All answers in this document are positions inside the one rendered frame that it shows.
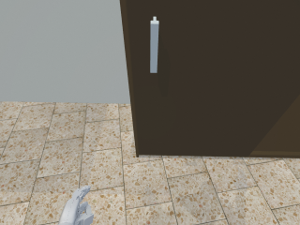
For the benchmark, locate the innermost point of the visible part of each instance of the handle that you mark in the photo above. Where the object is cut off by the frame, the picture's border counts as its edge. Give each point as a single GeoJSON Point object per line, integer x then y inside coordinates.
{"type": "Point", "coordinates": [154, 27]}

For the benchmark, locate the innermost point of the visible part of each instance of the wardrobe door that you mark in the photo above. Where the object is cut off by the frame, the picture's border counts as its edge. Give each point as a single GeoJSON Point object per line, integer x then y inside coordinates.
{"type": "Point", "coordinates": [227, 70]}
{"type": "Point", "coordinates": [284, 136]}

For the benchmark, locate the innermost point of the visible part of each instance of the left robot hand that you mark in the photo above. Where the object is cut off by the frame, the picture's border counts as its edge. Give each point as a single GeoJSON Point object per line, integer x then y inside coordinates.
{"type": "Point", "coordinates": [73, 209]}

